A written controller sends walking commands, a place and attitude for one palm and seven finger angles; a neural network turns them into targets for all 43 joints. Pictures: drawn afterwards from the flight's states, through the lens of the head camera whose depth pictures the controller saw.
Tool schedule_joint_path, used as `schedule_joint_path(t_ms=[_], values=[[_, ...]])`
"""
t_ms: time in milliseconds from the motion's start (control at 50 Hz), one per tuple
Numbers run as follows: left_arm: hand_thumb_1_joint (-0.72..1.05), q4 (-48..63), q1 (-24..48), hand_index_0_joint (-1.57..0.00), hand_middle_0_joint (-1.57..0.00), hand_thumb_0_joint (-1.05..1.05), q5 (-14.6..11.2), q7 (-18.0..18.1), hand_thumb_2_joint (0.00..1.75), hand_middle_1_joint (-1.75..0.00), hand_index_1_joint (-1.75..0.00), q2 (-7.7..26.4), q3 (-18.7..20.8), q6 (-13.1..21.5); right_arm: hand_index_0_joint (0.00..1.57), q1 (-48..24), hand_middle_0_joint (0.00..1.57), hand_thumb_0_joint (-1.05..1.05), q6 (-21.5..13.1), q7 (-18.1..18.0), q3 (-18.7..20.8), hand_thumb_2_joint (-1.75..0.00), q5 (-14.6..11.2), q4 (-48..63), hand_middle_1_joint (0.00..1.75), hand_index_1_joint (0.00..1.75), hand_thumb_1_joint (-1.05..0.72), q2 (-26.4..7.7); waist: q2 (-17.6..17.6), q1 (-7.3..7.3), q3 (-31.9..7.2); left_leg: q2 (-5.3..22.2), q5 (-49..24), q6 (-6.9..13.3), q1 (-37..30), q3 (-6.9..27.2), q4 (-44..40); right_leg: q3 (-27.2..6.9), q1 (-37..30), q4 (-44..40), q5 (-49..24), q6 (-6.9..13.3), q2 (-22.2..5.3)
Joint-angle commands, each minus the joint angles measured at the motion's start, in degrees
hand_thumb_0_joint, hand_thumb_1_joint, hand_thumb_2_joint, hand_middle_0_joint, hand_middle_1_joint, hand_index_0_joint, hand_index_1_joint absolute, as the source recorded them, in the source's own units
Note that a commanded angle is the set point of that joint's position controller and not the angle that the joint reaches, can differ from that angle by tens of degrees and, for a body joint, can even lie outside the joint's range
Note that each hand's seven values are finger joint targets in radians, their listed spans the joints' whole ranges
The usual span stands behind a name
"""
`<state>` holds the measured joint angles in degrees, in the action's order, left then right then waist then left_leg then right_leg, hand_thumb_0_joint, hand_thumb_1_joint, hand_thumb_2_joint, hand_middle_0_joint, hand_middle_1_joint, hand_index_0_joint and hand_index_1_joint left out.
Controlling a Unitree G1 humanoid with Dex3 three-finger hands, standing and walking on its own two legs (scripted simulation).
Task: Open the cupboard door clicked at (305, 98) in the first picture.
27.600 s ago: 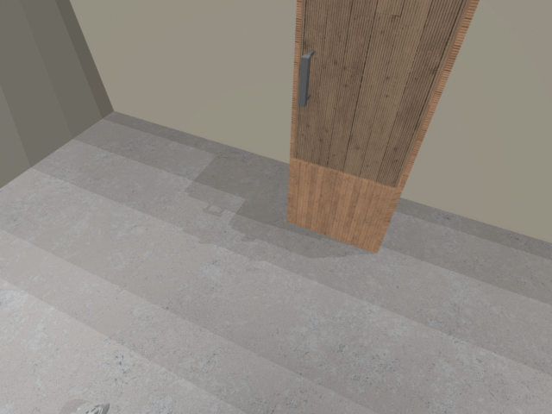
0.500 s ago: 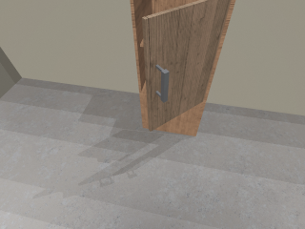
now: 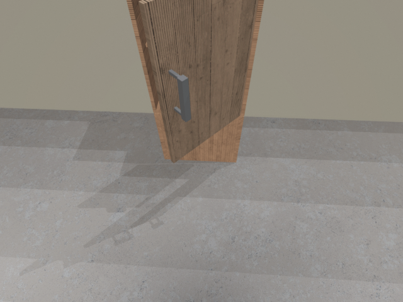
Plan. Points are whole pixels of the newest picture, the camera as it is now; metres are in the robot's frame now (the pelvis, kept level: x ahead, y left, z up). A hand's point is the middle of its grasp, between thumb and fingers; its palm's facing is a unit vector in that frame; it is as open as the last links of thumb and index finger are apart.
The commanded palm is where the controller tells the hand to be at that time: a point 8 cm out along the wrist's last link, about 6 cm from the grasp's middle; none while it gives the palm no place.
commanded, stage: walk to a spot facing it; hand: left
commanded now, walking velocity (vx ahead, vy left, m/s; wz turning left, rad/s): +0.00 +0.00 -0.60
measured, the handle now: (179, 96) +0.64 +0.11 +0.00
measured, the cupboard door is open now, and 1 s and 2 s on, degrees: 46 46 46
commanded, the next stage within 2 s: none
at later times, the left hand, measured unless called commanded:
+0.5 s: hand out of the picture +0.08 +0.20 -0.16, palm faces -0.18 -0.95 -0.26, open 7.4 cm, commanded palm none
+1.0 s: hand (156, 268) +0.21 +0.13 -0.18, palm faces -0.54 -0.80 -0.24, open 7.4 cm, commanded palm none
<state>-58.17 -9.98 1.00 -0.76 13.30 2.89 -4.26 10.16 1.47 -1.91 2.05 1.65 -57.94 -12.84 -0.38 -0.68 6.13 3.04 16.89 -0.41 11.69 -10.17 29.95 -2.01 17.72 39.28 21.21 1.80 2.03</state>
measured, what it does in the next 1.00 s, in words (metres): steps on the spot, turning right: left foot, then right foot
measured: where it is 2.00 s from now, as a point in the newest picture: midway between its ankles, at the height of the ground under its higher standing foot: outside the picture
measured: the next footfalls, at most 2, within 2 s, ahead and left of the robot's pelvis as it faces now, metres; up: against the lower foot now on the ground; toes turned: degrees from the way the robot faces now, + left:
left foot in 0.54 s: +0.06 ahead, +0.14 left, +0.00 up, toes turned -21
right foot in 0.78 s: +0.00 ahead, -0.15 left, +0.00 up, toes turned -25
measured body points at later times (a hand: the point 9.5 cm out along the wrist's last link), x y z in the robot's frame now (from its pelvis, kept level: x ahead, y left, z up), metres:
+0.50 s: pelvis +0.00 +0.00 +0.01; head +0.06 -0.02 +0.46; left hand +0.09 +0.25 -0.14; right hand +0.08 -0.28 -0.12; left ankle +0.01 +0.15 -0.71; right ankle +0.00 -0.09 -0.73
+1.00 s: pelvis +0.01 +0.01 -0.01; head +0.06 -0.01 +0.43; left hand +0.24 +0.18 -0.16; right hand -0.09 -0.27 -0.14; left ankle +0.10 +0.11 -0.74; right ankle -0.04 -0.13 -0.73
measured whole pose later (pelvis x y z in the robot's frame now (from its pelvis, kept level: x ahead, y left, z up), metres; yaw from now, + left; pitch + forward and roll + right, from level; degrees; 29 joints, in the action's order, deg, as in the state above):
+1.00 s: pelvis +0.01 +0.01 -0.01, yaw -33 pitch +1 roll -1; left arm -51.0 -8.5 0.8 -1.0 15.1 3.5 -5.0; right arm 12.2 0.3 -1.7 2.6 1.0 -49.5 -16.5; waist -0.5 1.5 5.9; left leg 3.8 18.2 -1.7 19.9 -2.1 36.7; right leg -6.9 23.3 41.5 21.4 -1.0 2.7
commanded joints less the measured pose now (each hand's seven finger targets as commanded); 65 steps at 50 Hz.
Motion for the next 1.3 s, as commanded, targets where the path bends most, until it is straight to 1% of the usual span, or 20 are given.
schedule_joint_path(t_ms=[0,20,60,160,440,480,500,540,600,700,720,760,920,960,1000,1060,1140,1180,1220,1280], values=[[0.9,6.04,-2.76,-0.2,-0.2,0.0,0.25,-0.15,0.9,-0.3,-0.3,5.37,2.56,1.1,0.2,-1.49,0.2,0.0,-1.08,-0.97,3.05,-0.9,0.49,4.64,0.3,0.3,-0.9,-11.6,9.08,-1.89,-5.48,18.77,-19.47,8.44,1.66,11.47,-6.94,1.1,-1.95,4.35,4.5,-0.5,-3.69],[0.9,5.12,-6.59,-0.2,-0.2,0.0,0.38,-0.17,0.9,-0.3,-0.3,5.81,3.01,1.43,0.2,-3.09,0.2,0.0,-0.85,-0.95,3.14,-0.9,0.24,5.27,0.3,0.3,-0.9,-11.52,4.46,-3.93,-5.83,15.19,-17.05,5.35,4.66,7.62,0.39,0.42,-7.15,-4.89,-4.43,-0.21,-3.87],[0.9,4.58,-9.82,-0.2,-0.2,0.0,0.74,1.17,0.9,-0.3,-0.3,14.65,4.57,2.41,0.2,-4.32,0.2,0.0,0.17,-0.31,2.83,-0.9,-1.18,8.18,0.3,0.3,-0.9,-6.4,-20.2,-4.71,-4.48,-2.0,19.4,-1.98,18.38,3.27,28.42,-29.32,-9.38,-24.9,-27.4,7.86,-22.03],[0.9,7.16,-4.18,-0.2,-0.2,0.0,0.22,2.47,0.9,-0.3,-0.3,8.94,3.88,3.22,0.2,-3.69,0.2,0.0,0.6,-0.07,2.7,-0.9,-0.78,7.03,0.3,0.3,-0.9,-4.8,-5.09,-0.36,-7.63,0.52,7.22,-2.73,19.96,12.35,36.06,-21.9,-10.0,-19.9,-26.49,10.06,-14.45],[0.9,8.32,-3.55,-0.2,-0.2,0.0,0.48,1.8,0.9,-0.3,-0.3,10.78,4.85,2.27,0.2,-2.64,0.2,0.0,-0.73,-0.87,2.41,-0.9,-2.02,9.42,0.3,0.3,-0.9,-4.62,-7.66,0.49,-10.92,-3.52,3.01,-1.45,4.13,12.67,2.95,-26.95,-7.19,-16.28,-27.67,6.29,-8.55],[0.9,9.87,-1.62,-0.2,-0.2,0.0,-0.19,1.43,0.9,-0.3,-0.3,7.35,4.04,2.21,0.2,1.72,0.2,0.0,-1.7,-1.43,3.13,-0.9,-1.51,8.29,0.3,0.3,-0.9,-8.69,3.2,2.65,-11.14,5.84,-0.48,1.58,-12.88,21.37,-12.02,-19.76,9.9,-9.09,-11.82,0.72,-0.84],[0.9,11.45,-1.3,-0.2,-0.2,0.0,-0.69,0.4,0.9,-0.3,-0.3,4.99,3.34,2.46,0.2,2.21,0.2,0.0,-1.96,-1.67,3.97,-0.9,-0.27,9.36,0.3,0.3,-0.9,-14.45,19.09,2.62,-10.27,21.28,-5.57,8.42,-15.36,35.75,-16.38,-7.61,18.92,4.36,8.96,-2.74,4.69],[0.9,13.14,3.24,-0.2,-0.2,0.0,0.79,-0.73,0.9,-0.3,-0.3,7.43,4.06,2.83,0.2,1.26,0.2,0.0,-2.17,-1.83,3.56,-0.9,0.76,10.37,0.3,0.3,-0.9,-13.83,7.79,2.15,-6.54,23.57,-23.43,14.08,-4.87,33.66,-13.12,-2.29,18.28,23.33,10.98,-5.0,0.26],[0.9,11.99,2.91,-0.2,-0.2,0.0,-0.08,-1.23,0.9,-0.3,-0.3,5.75,3.41,2.18,0.2,-0.65,0.2,0.0,-2.05,-1.52,2.65,-0.9,0.82,11.13,0.3,0.3,-0.9,-10.68,13.09,0.41,-6.95,14.5,-40.2,8.52,-5.29,16.08,-6.05,0.74,15.03,21.93,8.77,-4.93,-2.05],[0.9,11.63,0.06,-0.2,-0.2,0.0,-0.13,-1.98,0.9,-0.3,-0.3,5.96,2.85,2.48,0.2,0.83,0.2,0.0,-1.38,-0.7,3.61,-0.9,0.28,10.67,0.3,0.3,-0.9,-13.63,10.65,-0.19,-9.21,12.13,-31.1,3.57,-0.46,9.93,1.53,7.79,-3.79,-3.13,-3.79,-2.77,0.68],[0.9,10.76,-3.63,-0.2,-0.2,0.0,-0.11,-1.77,0.9,-0.3,-0.3,7.7,3.38,2.71,0.2,0.21,0.2,0.0,-1.25,-0.47,3.64,-0.9,-0.1,11.3,0.3,0.3,-0.9,-13.13,7.17,-2.14,-9.61,10.35,-24.43,1.51,4.98,8.37,7.82,5.46,-12.16,-10.23,-12.58,-1.59,-0.79],[0.9,9.26,-9.99,-0.2,-0.2,0.0,0.13,-0.03,0.9,-0.3,-0.3,18.34,5.23,3.04,0.2,-2.92,0.2,0.0,-0.78,-0.24,2.33,-0.9,-1.49,15.01,0.3,0.3,-0.9,-7.84,-18.54,-5.82,-11.33,-0.29,22.73,-3.38,21.13,5.82,32.21,-27.38,-18.02,-19.89,-37.71,11.65,-25.14],[0.9,13.01,6.6,-0.2,-0.2,0.0,0.18,0.76,0.9,-0.3,-0.3,12.33,3.55,1.36,0.2,10.55,0.2,0.0,-0.92,-0.07,1.8,-0.9,-1.08,7.96,0.3,0.3,-0.9,-6.8,-3.76,5.69,-8.16,-0.27,-1.07,-2.65,-6.04,6.89,-0.48,-14.59,10.32,-10.41,-10.37,3.3,-8.61],[0.9,15.42,5.63,-0.2,-0.2,0.0,-0.65,-0.27,0.9,-0.3,-0.3,7.01,2.31,0.76,0.2,11.18,0.2,0.0,-2.06,-0.73,3.34,-0.9,0.71,9.29,0.3,0.3,-0.9,-16.96,21.25,4.88,-5.67,25.02,9.39,8.11,-3.03,37.12,-19.89,0.05,19.69,15.66,14.19,-3.39,2.24],[0.9,14.81,6.99,-0.2,-0.2,0.0,0.44,-1.21,0.9,-0.3,-0.3,8.57,3.25,1.66,0.2,7.53,0.2,0.0,-3.02,-0.37,3.19,-0.9,0.86,10.38,0.3,0.3,-0.9,-16.43,8.49,2.78,-6.02,24.44,1.28,12.04,3.68,33.92,-17.49,-1.01,15.17,25.94,10.67,-3.55,-2.06],[0.9,13.13,5.09,-0.2,-0.2,0.0,-0.09,-2.19,0.9,-0.3,-0.3,5.53,2.41,1.22,0.2,2.87,0.2,0.0,-2.37,-0.43,2.4,-0.9,0.9,10.69,0.3,0.3,-0.9,-13.71,13.17,0.58,-5.32,16.41,-13.92,6.98,3.73,13.79,-11.13,4.11,8.74,16.29,7.76,-4.07,-3.81],[0.9,11.81,1.65,-0.2,-0.2,0.0,-0.36,-1.86,0.9,-0.3,-0.3,5.39,2.01,2.34,0.2,6.5,0.2,0.0,-1.76,-0.08,3.13,-0.9,0.2,9.07,0.3,0.3,-0.9,-14.49,10.89,0.78,-10.14,14.12,-22.44,2.73,0.21,6.54,-0.05,8.89,-4.64,-7.48,-3.59,-2.48,-0.26],[0.9,10.15,-4.15,-0.2,-0.2,0.0,0.58,-0.29,0.9,-0.3,-0.3,14.62,3.97,3.31,0.2,4.82,0.2,0.0,-1.37,0.47,2.65,-0.9,-0.96,11.87,0.3,0.3,-0.9,-8.61,-12.1,-1.41,-10.13,4.46,2.44,-3.84,18.59,-1.54,17.54,-16.46,-19.57,-19.66,-27.64,4.6,-17.85],[0.9,10.17,-5.28,-0.2,-0.2,0.0,0.05,0.2,0.9,-0.3,-0.3,18.21,4.54,2.54,0.2,0.65,0.2,0.0,-0.89,0.49,1.77,-0.9,-1.44,14.19,0.3,0.3,-0.9,-6.53,-9.98,-3.51,-6.97,2.59,19.7,-3.29,21.29,7.38,29.83,-22.91,-9.95,-19.16,-28.37,12.98,-23.06],[0.9,10.86,-0.18,-0.2,-0.2,0.0,0.5,1.25,0.9,-0.3,-0.3,12.34,4.04,2.74,0.2,1.1,0.2,0.0,-1.01,0.46,2.34,-0.9,-0.9,12.44,0.3,0.3,-0.9,-7.04,-14.23,-0.61,-9.6,2.51,13.27,-3.68,19.33,8.93,27.84,-17.98,-10.88,-17.47,-22.64,9.96,-15.93]])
